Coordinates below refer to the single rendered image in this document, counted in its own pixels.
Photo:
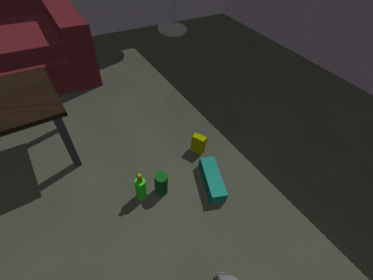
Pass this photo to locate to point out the floor lamp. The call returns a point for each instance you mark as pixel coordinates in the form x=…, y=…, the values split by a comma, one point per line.
x=172, y=29

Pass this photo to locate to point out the sofa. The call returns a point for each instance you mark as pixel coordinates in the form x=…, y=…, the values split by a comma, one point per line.
x=50, y=34

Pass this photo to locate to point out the coffee table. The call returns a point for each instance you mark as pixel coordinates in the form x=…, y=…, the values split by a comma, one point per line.
x=27, y=99

